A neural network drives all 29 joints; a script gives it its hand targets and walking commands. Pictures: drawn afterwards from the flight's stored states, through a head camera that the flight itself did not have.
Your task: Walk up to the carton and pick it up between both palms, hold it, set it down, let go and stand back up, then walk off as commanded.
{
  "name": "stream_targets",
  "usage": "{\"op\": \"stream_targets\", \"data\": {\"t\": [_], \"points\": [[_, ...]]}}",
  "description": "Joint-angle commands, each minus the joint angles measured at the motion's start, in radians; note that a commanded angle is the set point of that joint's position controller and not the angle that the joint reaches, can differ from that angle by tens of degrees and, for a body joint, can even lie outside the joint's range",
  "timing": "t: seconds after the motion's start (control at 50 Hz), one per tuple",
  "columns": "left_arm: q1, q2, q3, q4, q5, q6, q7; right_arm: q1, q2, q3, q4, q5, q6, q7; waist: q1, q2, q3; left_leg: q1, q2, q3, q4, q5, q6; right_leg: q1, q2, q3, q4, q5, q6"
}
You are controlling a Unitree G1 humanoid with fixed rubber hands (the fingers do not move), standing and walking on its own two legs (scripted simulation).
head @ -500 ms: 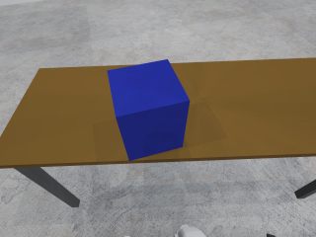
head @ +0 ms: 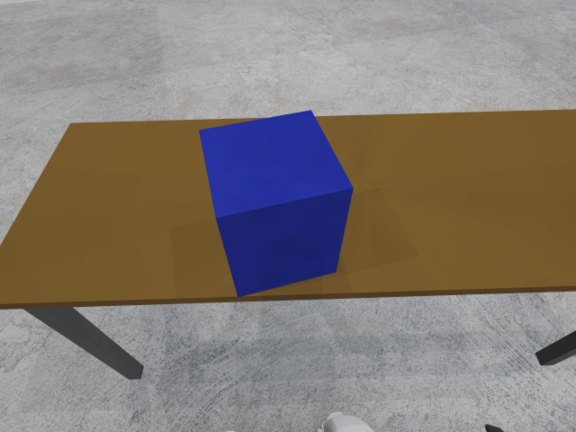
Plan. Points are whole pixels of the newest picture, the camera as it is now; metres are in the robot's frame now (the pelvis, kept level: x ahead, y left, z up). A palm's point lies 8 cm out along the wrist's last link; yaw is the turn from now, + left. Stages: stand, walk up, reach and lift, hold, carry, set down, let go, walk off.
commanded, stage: walk up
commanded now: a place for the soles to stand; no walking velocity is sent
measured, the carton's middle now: (273, 207) +0.46 +0.01 +0.02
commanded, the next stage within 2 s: reach and lift in 0.38 s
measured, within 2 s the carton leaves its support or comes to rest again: neither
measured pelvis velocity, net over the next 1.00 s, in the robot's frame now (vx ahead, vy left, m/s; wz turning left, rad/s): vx -0.01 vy -0.02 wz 0.00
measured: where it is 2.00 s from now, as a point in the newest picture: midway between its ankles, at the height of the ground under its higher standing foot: outside the picture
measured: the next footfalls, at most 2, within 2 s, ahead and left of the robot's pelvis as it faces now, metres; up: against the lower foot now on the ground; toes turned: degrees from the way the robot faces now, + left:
none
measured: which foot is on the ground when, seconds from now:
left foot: down 0.00-1.00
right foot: down 0.00-1.00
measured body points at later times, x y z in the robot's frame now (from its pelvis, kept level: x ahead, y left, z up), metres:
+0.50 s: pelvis +0.00 +0.00 +0.00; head +0.04 -0.01 +0.44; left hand +0.12 +0.29 -0.12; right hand +0.11 -0.31 -0.13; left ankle +0.02 +0.14 -0.70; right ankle +0.05 -0.10 -0.70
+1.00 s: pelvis -0.01 -0.02 +0.02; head +0.04 -0.03 +0.46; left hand +0.16 +0.22 -0.07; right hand +0.13 -0.31 -0.09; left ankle +0.02 +0.14 -0.70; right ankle +0.05 -0.10 -0.70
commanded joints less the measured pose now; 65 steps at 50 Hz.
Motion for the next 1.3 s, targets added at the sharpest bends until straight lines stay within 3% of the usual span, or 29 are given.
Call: {"op": "stream_targets", "data": {"t": [0.0,0.02,0.04,0.06,0.08,0.1,0.14,0.16,0.18,0.2,0.22,0.24,0.28,0.3,0.32,0.34,0.36,0.38,0.4,0.44,0.52,0.66,0.8,0.9,1.02,1.1,1.28], "points": [[-0.087,0.246,0.078,-0.089,0.000,-0.024,0.013,0.041,-0.301,-0.057,0.008,-0.014,-0.058,-0.013,-0.007,0.000,-0.248,0.149,0.171,-0.258,-0.257,0.200,0.140,0.021,-0.068,0.138,-0.143,0.214,-0.024],[-0.060,0.245,0.083,-0.080,-0.001,-0.023,0.013,0.023,-0.310,-0.058,-0.003,-0.012,-0.058,-0.015,0.009,0.029,-0.257,0.127,0.229,-0.322,-0.281,0.221,0.185,0.052,-0.043,0.086,-0.069,0.206,-0.006],[-0.038,0.242,0.084,-0.069,0.001,-0.022,0.013,-0.007,-0.315,-0.056,-0.012,-0.011,-0.059,-0.018,0.026,0.033,-0.247,0.101,0.253,-0.332,-0.266,0.246,0.209,0.073,-0.039,0.054,-0.053,0.194,0.001],[-0.021,0.246,0.087,-0.059,0.003,-0.022,0.013,-0.034,-0.312,-0.053,-0.019,-0.010,-0.057,-0.020,0.035,0.019,-0.243,0.077,0.247,-0.307,-0.233,0.259,0.207,0.100,-0.048,0.055,-0.074,0.208,-0.004],[-0.003,0.259,0.090,-0.052,0.007,-0.026,0.012,-0.046,-0.299,-0.052,-0.026,-0.008,-0.054,-0.022,0.041,-0.003,-0.256,0.053,0.212,-0.260,-0.188,0.263,0.175,0.140,-0.075,0.093,-0.131,0.258,-0.019],[-0.001,0.273,0.093,-0.052,0.010,-0.030,0.011,-0.049,-0.277,-0.049,-0.032,-0.004,-0.050,-0.021,0.036,-0.041,-0.265,0.023,0.148,-0.185,-0.136,0.238,0.129,0.171,-0.114,0.178,-0.213,0.280,-0.047],[-0.037,0.290,0.093,-0.059,0.009,-0.037,0.009,-0.044,-0.221,-0.037,-0.024,0.004,-0.037,-0.019,0.021,-0.130,-0.247,-0.003,0.004,-0.022,0.001,0.062,0.056,0.162,-0.211,0.356,-0.352,0.209,-0.136],[-0.058,0.293,0.089,-0.071,0.009,-0.037,0.011,-0.013,-0.208,-0.034,-0.012,0.001,-0.032,-0.018,0.010,-0.149,-0.240,0.000,-0.019,-0.026,-0.011,-0.064,0.052,0.146,-0.240,0.420,-0.380,0.142,-0.164],[-0.075,0.295,0.087,-0.076,0.009,-0.034,0.013,0.010,-0.213,-0.035,0.001,-0.002,-0.033,-0.017,0.003,-0.152,-0.221,0.029,-0.016,-0.029,-0.050,-0.086,0.054,0.106,-0.241,0.415,-0.394,0.084,-0.162],[-0.098,0.287,0.082,-0.080,0.009,-0.031,0.013,0.029,-0.211,-0.034,0.013,-0.005,-0.038,-0.014,-0.011,-0.140,-0.206,0.083,-0.002,-0.035,-0.113,-0.031,0.057,0.054,-0.227,0.369,-0.387,0.059,-0.143],[-0.117,0.269,0.077,-0.085,0.007,-0.027,0.012,0.047,-0.219,-0.036,0.023,-0.010,-0.045,-0.012,-0.023,-0.111,-0.207,0.140,0.025,-0.066,-0.175,0.031,0.067,0.005,-0.190,0.301,-0.350,0.061,-0.106],[-0.123,0.252,0.073,-0.091,0.004,-0.024,0.010,0.047,-0.248,-0.044,0.020,-0.015,-0.051,-0.012,-0.026,-0.073,-0.220,0.170,0.078,-0.144,-0.223,0.072,0.092,-0.029,-0.136,0.233,-0.291,0.074,-0.061],[-0.091,0.244,0.077,-0.084,0.002,-0.020,0.009,0.026,-0.309,-0.055,0.006,-0.014,-0.056,-0.013,0.000,0.021,-0.247,0.119,0.215,-0.324,-0.307,0.117,0.181,0.027,-0.043,0.105,-0.104,0.092,-0.012],[-0.060,0.240,0.080,-0.071,0.003,-0.018,0.009,-0.010,-0.321,-0.056,-0.004,-0.013,-0.057,-0.015,0.019,0.051,-0.236,0.095,0.263,-0.358,-0.315,0.128,0.213,0.049,-0.030,0.055,-0.061,0.100,0.000],[-0.033,0.245,0.085,-0.059,0.004,-0.019,0.009,-0.045,-0.319,-0.052,-0.016,-0.013,-0.058,-0.018,0.036,0.041,-0.235,0.070,0.268,-0.348,-0.281,0.173,0.222,0.081,-0.036,0.039,-0.062,0.104,0.001],[-0.013,0.251,0.086,-0.051,0.006,-0.023,0.008,-0.063,-0.310,-0.050,-0.024,-0.012,-0.056,-0.020,0.044,0.017,-0.241,0.051,0.240,-0.303,-0.236,0.206,0.199,0.116,-0.054,0.058,-0.111,0.159,-0.008],[-0.001,0.265,0.091,-0.049,0.009,-0.028,0.008,-0.060,-0.292,-0.047,-0.028,-0.009,-0.053,-0.021,0.044,-0.024,-0.254,0.027,0.185,-0.235,-0.177,0.211,0.158,0.153,-0.090,0.126,-0.189,0.214,-0.028],[-0.352,0.188,0.093,-0.346,0.017,0.210,0.062,-0.376,-0.086,-0.123,0.126,-0.134,-0.204,0.030,-0.002,0.066,-0.174,-0.138,0.018,0.033,-0.126,-0.043,-0.012,-0.038,-0.037,-0.084,-0.112,-0.082,-0.021],[-0.353,0.163,0.090,-0.424,0.033,0.308,0.077,-0.301,-0.152,-0.153,0.121,-0.141,-0.214,0.075,-0.030,0.098,-0.130,-0.156,0.059,0.014,-0.133,-0.121,0.003,-0.037,-0.010,-0.107,-0.057,-0.111,-0.028],[-0.339,0.142,0.091,-0.477,0.046,0.386,0.070,-0.287,-0.176,-0.180,0.088,-0.136,-0.212,0.088,-0.058,0.010,-0.157,-0.108,0.061,0.028,-0.092,-0.114,0.018,-0.048,-0.014,-0.113,-0.062,-0.084,-0.044],[-0.262,0.150,0.086,-0.563,0.057,0.436,0.064,-0.184,-0.176,-0.172,0.021,-0.091,-0.199,0.076,-0.047,-0.063,-0.220,0.050,0.048,0.029,-0.104,0.023,0.010,-0.023,-0.014,-0.100,-0.151,0.115,-0.017],[-0.065,0.083,0.138,-0.601,0.084,0.389,0.069,-0.083,-0.195,-0.114,-0.099,-0.012,-0.240,0.070,0.034,-0.106,-0.323,0.188,0.000,0.022,-0.185,0.272,0.013,0.190,0.007,-0.075,-0.251,0.449,0.014],[-0.027,0.041,0.146,-0.669,0.031,0.292,0.095,-0.052,-0.167,-0.060,-0.226,0.040,-0.280,0.081,0.047,-0.144,-0.398,0.163,-0.032,0.034,-0.262,0.306,0.025,0.330,0.001,-0.040,-0.284,0.582,0.047],[0.005,0.019,0.136,-0.710,-0.014,0.219,0.112,-0.001,-0.121,-0.044,-0.299,0.051,-0.287,0.090,0.055,-0.163,-0.389,0.166,-0.040,0.053,-0.330,0.258,0.036,0.334,-0.004,-0.013,-0.356,0.463,0.049],[-0.005,-0.001,0.110,-0.748,-0.062,0.156,0.130,0.015,-0.068,-0.042,-0.373,0.043,-0.272,0.104,0.066,-0.154,-0.345,0.163,-0.037,0.064,-0.376,0.169,0.045,0.268,-0.017,0.017,-0.439,0.158,0.028],[-0.024,-0.006,0.104,-0.787,-0.078,0.139,0.132,0.009,-0.051,-0.031,-0.464,0.065,-0.255,0.101,0.078,-0.211,-0.329,0.314,-0.071,0.053,-0.294,0.165,0.039,0.045,-0.111,0.070,-0.523,-0.070,-0.022],[-0.020,-0.047,0.091,-0.883,-0.068,0.132,0.155,0.024,-0.057,-0.031,-0.585,0.136,-0.211,0.122,0.094,-0.181,-0.314,0.536,-0.090,0.010,-0.245,0.166,0.027,-0.198,-0.162,0.080,-0.600,-0.262,-0.078]]}}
